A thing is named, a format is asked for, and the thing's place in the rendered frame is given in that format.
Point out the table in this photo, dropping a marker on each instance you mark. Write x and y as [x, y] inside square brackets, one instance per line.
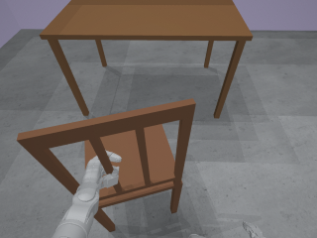
[148, 20]

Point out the chair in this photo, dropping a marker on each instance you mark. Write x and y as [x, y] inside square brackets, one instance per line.
[147, 164]

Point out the right robot hand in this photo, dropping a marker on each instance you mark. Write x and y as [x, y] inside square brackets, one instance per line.
[252, 230]

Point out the left robot hand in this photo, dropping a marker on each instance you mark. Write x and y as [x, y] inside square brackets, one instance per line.
[95, 172]

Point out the left robot forearm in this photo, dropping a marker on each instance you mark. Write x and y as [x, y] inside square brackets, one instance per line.
[78, 220]

